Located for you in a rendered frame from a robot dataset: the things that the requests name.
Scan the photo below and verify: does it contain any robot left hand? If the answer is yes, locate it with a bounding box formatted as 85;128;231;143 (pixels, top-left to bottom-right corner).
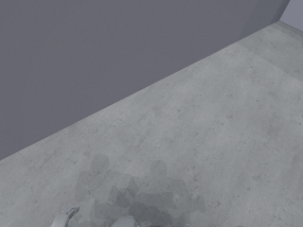
50;205;80;227

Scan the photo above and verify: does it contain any robot left thigh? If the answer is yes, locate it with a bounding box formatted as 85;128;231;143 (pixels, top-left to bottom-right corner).
111;217;140;227

